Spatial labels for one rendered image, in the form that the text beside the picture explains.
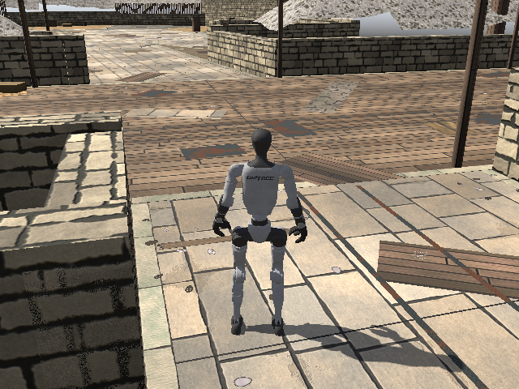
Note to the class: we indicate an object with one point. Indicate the robot left upper arm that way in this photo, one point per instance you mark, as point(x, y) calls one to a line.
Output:
point(235, 170)

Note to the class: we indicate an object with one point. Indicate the right robot forearm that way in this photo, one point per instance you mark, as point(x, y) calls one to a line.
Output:
point(298, 216)

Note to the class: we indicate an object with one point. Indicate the robot left shin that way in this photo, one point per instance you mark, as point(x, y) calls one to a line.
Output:
point(237, 295)

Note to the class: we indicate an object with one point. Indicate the left robot foot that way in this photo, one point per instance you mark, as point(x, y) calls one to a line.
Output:
point(236, 328)

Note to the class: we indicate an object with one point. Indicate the robot right upper arm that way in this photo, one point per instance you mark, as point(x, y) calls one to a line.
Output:
point(290, 187)

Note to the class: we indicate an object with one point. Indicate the left robot forearm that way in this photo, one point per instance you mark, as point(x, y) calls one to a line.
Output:
point(221, 212)

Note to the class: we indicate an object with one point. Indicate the left robot hand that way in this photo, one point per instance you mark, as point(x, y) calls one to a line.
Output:
point(223, 225)

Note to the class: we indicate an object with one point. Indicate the right robot hand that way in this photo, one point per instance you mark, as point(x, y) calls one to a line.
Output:
point(298, 231)

